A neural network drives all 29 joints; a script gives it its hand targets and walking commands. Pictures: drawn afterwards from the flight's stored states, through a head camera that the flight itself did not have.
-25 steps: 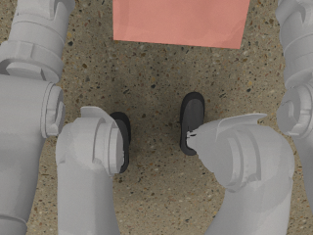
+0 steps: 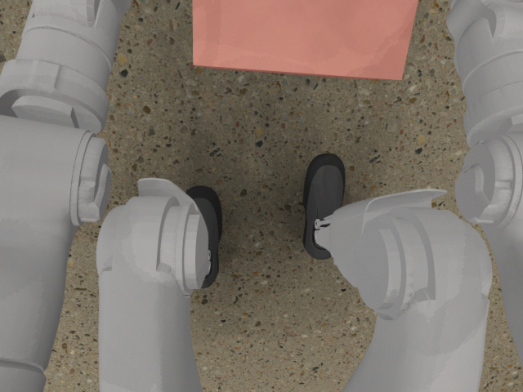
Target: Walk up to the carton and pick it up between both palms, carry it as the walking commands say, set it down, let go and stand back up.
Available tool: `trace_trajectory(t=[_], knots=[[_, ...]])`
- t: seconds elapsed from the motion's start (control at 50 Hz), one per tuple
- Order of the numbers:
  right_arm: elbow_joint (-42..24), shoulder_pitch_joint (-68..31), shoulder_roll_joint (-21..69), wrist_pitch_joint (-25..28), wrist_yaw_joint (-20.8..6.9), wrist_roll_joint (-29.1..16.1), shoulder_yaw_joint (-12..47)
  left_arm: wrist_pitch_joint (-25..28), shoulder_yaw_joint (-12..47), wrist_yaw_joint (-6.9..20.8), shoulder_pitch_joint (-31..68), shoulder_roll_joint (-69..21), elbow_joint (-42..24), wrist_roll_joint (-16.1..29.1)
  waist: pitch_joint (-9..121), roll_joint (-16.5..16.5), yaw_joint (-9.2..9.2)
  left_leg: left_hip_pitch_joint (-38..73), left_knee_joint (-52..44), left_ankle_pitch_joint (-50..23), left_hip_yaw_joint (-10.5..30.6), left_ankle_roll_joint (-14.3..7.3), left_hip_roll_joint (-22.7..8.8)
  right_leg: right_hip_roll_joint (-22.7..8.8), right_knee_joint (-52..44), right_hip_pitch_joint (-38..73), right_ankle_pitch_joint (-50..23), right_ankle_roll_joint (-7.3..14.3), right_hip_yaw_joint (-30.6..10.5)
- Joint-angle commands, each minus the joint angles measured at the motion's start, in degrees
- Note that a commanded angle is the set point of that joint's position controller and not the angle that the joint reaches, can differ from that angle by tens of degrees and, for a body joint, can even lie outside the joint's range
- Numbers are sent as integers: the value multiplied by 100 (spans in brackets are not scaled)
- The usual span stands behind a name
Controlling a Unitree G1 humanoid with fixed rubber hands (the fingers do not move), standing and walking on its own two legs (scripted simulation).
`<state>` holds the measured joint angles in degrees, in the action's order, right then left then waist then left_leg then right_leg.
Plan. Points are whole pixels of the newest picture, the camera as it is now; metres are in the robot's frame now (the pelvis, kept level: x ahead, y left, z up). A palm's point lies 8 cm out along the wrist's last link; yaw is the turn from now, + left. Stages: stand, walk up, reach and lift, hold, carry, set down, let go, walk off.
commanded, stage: reach and lift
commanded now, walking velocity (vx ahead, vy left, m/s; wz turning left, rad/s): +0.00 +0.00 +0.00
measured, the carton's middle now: out of the picture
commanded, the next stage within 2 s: none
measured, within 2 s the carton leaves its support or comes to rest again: leaves its support in 1.24 s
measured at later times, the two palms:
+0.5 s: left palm out of the picture +0.56 +0.11 -0.19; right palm out of the picture +0.54 -0.21 -0.18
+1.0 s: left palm out of the picture +0.56 +0.11 -0.19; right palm out of the picture +0.55 -0.21 -0.18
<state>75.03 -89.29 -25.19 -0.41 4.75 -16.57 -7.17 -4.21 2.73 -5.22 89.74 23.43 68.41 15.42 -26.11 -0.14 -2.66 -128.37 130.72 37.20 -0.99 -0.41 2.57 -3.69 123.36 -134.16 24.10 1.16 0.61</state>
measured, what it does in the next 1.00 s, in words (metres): stands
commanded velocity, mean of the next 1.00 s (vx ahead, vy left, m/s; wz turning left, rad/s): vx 0.00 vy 0.00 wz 0.00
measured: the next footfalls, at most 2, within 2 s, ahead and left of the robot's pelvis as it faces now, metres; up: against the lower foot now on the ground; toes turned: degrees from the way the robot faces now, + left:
none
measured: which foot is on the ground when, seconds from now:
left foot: down 0.00-1.00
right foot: down 0.00-1.00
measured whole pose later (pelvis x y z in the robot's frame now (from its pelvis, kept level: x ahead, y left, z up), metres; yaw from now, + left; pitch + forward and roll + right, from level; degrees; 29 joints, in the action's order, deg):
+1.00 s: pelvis +0.00 +0.00 -0.01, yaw +0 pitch +33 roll -1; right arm 74.2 -91.7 -23.6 -5.2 2.1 -14.0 -6.2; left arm -8.9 -8.1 -1.8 89.2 16.9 62.9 3.8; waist -28.2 0.7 -2.7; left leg -127.1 133.2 38.5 -0.6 -0.4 2.6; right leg -3.3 125.6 -133.2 25.0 1.5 0.9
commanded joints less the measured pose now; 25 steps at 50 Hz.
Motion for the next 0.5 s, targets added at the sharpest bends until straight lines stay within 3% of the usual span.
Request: trace_trajectory(t=[0.0, 0.28, 0.4, 0.48], knots=[[-461, -1248, -516, 105, 33, -1, -17, 114, -71, -12, 1605, 538, -510, -19, 6717, -295, -146, 2116, -1457, -1482, 226, 193, -113, 193, -304, 4307, -1534, -225, -147], [-384, -1399, -94, 157, 135, 97, 144, 185, -75, -64, 1718, 91, -454, -227, 6765, -303, -144, 2201, -1496, -1584, 200, 202, 6, 324, -397, 4552, -1639, -234, -190], [-447, -1574, 274, 158, 63, 5, 340, 217, -126, -83, 1755, -208, -570, -405, 6730, -271, 36, 2435, -1537, -1632, 218, 174, 46, 385, -411, 4432, -1573, -247, -193], [-521, -1786, 729, 163, -51, -38, 534, 227, 53, 56, 1866, -795, -677, -384, 6635, -286, -8, 2555, -1523, -1612, 233, 151, 85, 429, -428, 4431, -1514, -228, -190]])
